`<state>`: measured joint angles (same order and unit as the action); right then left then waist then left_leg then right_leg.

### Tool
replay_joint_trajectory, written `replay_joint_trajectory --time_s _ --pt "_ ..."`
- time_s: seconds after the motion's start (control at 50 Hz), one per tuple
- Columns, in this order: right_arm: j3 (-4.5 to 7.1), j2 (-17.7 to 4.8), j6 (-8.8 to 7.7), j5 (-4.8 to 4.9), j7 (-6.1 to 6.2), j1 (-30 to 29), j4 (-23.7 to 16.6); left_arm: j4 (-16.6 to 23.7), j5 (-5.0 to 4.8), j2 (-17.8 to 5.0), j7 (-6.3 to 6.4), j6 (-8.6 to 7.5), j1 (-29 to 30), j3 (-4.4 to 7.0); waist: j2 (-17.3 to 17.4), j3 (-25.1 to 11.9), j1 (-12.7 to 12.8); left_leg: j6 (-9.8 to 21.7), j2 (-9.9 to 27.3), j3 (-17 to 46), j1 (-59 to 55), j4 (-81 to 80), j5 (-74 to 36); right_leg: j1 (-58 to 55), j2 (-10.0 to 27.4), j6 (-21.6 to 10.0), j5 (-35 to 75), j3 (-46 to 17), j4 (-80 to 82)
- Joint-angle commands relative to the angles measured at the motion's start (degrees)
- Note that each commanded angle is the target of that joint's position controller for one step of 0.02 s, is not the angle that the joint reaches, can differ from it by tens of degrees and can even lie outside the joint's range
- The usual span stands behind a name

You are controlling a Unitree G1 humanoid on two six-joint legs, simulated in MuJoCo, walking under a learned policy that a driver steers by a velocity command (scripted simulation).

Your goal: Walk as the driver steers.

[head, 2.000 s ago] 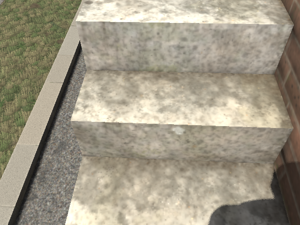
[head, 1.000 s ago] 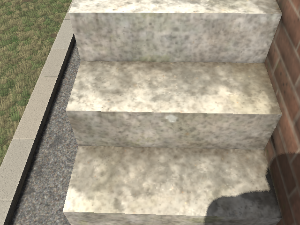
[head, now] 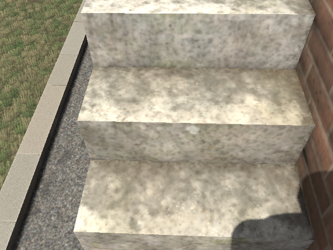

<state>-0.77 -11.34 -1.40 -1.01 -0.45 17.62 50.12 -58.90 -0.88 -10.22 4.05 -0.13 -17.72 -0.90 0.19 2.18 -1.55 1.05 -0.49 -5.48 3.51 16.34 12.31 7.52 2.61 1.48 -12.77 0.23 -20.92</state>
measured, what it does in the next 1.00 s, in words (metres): stands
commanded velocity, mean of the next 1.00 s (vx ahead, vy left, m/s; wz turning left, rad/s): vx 0.41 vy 0.00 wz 0.00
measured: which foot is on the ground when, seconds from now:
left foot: down 0.00-1.00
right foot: down 0.00-1.00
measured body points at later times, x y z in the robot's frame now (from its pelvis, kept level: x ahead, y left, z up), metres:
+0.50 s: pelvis +0.04 +0.01 -0.01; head +0.05 +0.00 +0.44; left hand +0.07 +0.25 -0.16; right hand +0.10 -0.22 -0.15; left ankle -0.04 +0.10 -0.75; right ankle -0.02 -0.13 -0.74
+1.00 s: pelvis +0.03 +0.00 -0.01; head +0.03 -0.01 +0.44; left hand +0.09 +0.23 -0.15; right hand +0.14 -0.22 -0.13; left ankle -0.04 +0.11 -0.75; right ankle -0.02 -0.13 -0.75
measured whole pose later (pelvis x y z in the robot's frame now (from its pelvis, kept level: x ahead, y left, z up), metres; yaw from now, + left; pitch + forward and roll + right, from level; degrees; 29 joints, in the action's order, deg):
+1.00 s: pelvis +0.03 +0.00 -0.01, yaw -1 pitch +0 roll +0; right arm -1.5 -10.3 -2.9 -0.8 -0.5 13.2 45.7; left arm -54.0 -0.4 -10.1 3.2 -1.7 -15.6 -0.6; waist 0.0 -0.6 0.0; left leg 0.5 0.6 -5.3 4.2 23.3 18.8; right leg 7.9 1.8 0.6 -18.4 -0.1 -26.5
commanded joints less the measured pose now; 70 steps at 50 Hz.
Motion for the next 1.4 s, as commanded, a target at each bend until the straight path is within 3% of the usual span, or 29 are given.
replay_joint_trajectory --time_s 0.02,0.08,0.16,0.24,0.28,0.3,0.34,0.38,0.42,0.44,0.54,0.56,0.64,0.72,0.76,0.82,0.84,1.02,1.08,1.14,1.18,1.26,1.4 --pt "1.12 -4.1 0.11 -0.27 0.37 3.8 -2.3 0.3 0.79 -3.3 0.43 0.09 -3.9 0.60 -0.7 3.0 -0.3 2.2 6.2 4.7 2.4 -3.8 0.0 2.6 4.2 -3.7 -0.3 -4.1 4.6" --pt "1.19 -3.1 0.92 -0.32 0.56 4.6 -2.9 -0.2 0.87 -4.3 0.38 0.36 -5.0 1.25 -2.8 4.1 -0.1 2.8 4.4 3.0 4.5 -0.6 6.1 5.4 4.5 -5.3 -11.3 -5.6 5.1" --pt "1.09 -2.2 0.59 -0.26 0.56 5.4 -3.6 -0.1 0.75 -5.3 0.46 0.60 -5.6 2.33 -4.5 5.6 0.0 3.5 3.0 1.8 8.0 2.7 8.2 7.6 5.4 -7.7 -19.9 -8.4 6.2" --pt "1.08 -2.1 -0.45 -0.09 0.43 6.2 -3.6 0.4 0.40 -4.6 0.34 -0.03 -5.1 2.57 -2.9 4.7 0.0 4.5 3.2 2.4 7.5 2.1 5.5 7.2 4.5 -8.5 -13.4 -7.3 2.8" --pt "1.48 -3.1 -1.63 -0.07 0.23 7.6 -2.8 0.9 -0.02 -4.3 0.35 -0.19 -4.2 2.51 -1.1 4.0 -0.2 4.9 3.9 3.4 5.0 0.7 1.1 6.9 3.1 -8.9 -6.5 -5.4 -0.1" --pt "1.73 -3.4 -2.07 -0.03 0.18 7.3 -2.7 1.0 -0.66 -4.8 0.07 -0.73 -5.4 2.64 -0.2 3.0 0.0 5.2 4.4 4.1 3.1 0.0 -2.0 6.0 2.2 -8.4 -2.7 -3.8 -2.4" --pt "1.93 -4.0 -2.47 0.23 0.44 5.9 -3.1 1.1 -0.82 -3.4 -0.46 -2.03 -6.6 2.40 2.2 -0.2 0.9 5.6 5.9 5.2 -0.3 1.8 -19.2 4.0 1.4 -7.9 7.0 -1.6 -6.5" --pt "1.94 -4.1 -2.57 0.74 0.49 3.7 -3.8 0.9 -0.87 -3.5 -0.46 -2.53 -8.4 2.29 0.4 -2.5 1.6 5.1 5.7 4.1 -0.8 5.7 -31.2 0.9 1.3 -8.1 14.8 -1.4 -7.0" --pt "1.78 -3.8 -2.51 1.08 0.46 3.1 -4.2 1.7 -0.58 -4.5 -0.43 -2.64 -8.9 2.57 -1.7 -3.0 1.8 4.2 4.7 2.9 0.2 9.1 -33.1 -0.5 1.7 -8.7 20.4 -2.1 -7.2" --pt "1.48 -4.9 -2.48 0.55 0.16 4.1 -3.6 3.4 -0.36 -6.5 -0.74 -2.28 -5.8 2.83 -1.1 -3.3 1.0 3.7 4.7 2.2 0.2 8.4 -30.3 -0.5 1.5 -8.9 21.3 -1.8 -8.7" --pt "1.06 -5.2 -2.21 -0.10 -0.11 1.8 -3.9 5.5 -0.33 -6.0 -0.94 -1.98 -3.8 2.30 1.2 -2.3 1.1 3.4 5.1 2.1 -0.4 8.9 -33.4 2.2 1.1 -8.4 19.0 -1.5 -10.7" --pt "1.08 -4.0 -2.20 0.59 0.13 0.3 -4.6 4.6 -0.38 -4.5 -0.61 -2.22 -5.9 1.98 0.0 -2.3 1.9 3.4 5.2 2.6 -0.3 10.4 -36.7 2.1 1.5 -8.3 20.7 -2.0 -9.0" --pt "0.72 -3.7 -2.45 0.83 -0.12 -1.0 -5.3 5.7 0.14 -6.2 -0.36 -2.09 -3.4 2.03 -1.7 -2.6 1.2 2.7 4.6 2.4 0.8 10.3 -31.6 0.3 2.5 -8.3 24.6 -3.0 -6.5" --pt "0.74 -4.4 -2.37 0.32 -0.04 -2.9 -6.1 6.4 -0.26 -5.9 -0.67 -2.35 -2.1 1.76 1.9 -3.9 1.2 2.9 5.4 2.7 -2.5 8.2 -34.0 1.8 1.6 -7.8 21.5 -1.7 -8.4" --pt "0.78 -4.4 -2.33 0.40 -0.11 -3.9 -6.5 6.5 -0.33 -6.3 -0.65 -2.52 -1.9 1.77 1.5 -4.4 1.5 2.8 5.5 2.8 -2.8 9.3 -34.4 2.2 1.5 -7.5 19.2 -1.9 -6.9" --pt "0.62 -4.1 -2.26 0.43 -0.08 -4.5 -6.9 6.7 -0.01 -6.3 -0.55 -2.37 -1.1 1.71 -0.6 -3.8 1.3 2.8 5.3 2.6 -1.7 9.1 -28.7 2.1 2.0 -7.5 16.8 -2.8 -4.5" --pt "0.49 -3.8 -2.24 0.54 0.08 -4.2 -7.2 7.1 0.68 -4.7 -0.46 -2.25 0.4 1.19 -0.2 -2.9 0.9 2.9 5.0 2.6 -1.1 8.5 -27.9 2.5 2.5 -7.7 16.0 -3.1 -4.1" --pt "0.27 -3.4 -2.30 0.06 -0.06 -4.0 -7.8 7.2 0.47 -5.5 -0.91 -2.21 2.2 1.50 -0.7 -1.7 1.0 2.9 5.2 3.1 -0.6 4.1 -16.6 3.5 3.0 -7.2 7.2 -4.1 0.0" --pt "0.40 -3.6 -2.92 0.47 0.24 -4.0 -7.3 6.8 0.45 -5.5 -0.60 -2.43 2.3 1.52 -1.4 -1.6 1.4 3.4 5.4 3.3 0.5 3.9 -16.1 2.4 3.7 -7.0 8.3 -4.5 1.6" --pt "0.60 -3.7 -2.76 0.11 -0.15 -2.5 -6.6 6.2 0.31 -6.2 -0.39 -2.04 2.1 1.77 -1.4 0.2 1.3 3.7 5.1 2.9 1.8 2.1 -9.8 2.8 3.9 -7.1 4.4 -4.9 2.1" --pt "0.68 -3.9 -3.01 0.13 -0.01 -2.2 -6.4 6.5 0.46 -5.1 -0.59 -2.28 3.2 1.64 -0.2 -1.2 1.2 3.6 5.5 3.4 1.0 1.4 -13.2 2.2 3.1 -7.1 5.4 -3.9 1.2" --pt "0.82 -4.2 -3.15 0.25 0.08 -2.6 -6.6 6.0 0.36 -5.0 -0.65 -2.66 2.6 1.63 -0.2 -2.7 1.7 3.4 5.7 3.4 -0.2 2.7 -18.8 1.3 2.7 -6.9 9.3 -3.0 0.1" --pt "1.00 -4.8 -3.16 0.05 0.06 -0.9 -5.8 6.0 0.51 -5.4 -0.68 -2.30 3.5 1.50 -0.1 -1.0 1.1 3.7 5.5 3.1 0.9 1.5 -14.1 2.3 2.8 -7.2 6.1 -3.3 0.4"
Keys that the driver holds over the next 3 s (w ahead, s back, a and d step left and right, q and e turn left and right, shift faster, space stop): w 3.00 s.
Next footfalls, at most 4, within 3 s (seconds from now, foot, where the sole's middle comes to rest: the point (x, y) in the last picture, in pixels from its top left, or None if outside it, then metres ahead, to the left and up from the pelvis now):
none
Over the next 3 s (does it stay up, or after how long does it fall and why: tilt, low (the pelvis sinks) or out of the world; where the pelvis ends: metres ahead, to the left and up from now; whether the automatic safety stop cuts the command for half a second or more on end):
stays up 0.02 -0.01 0.00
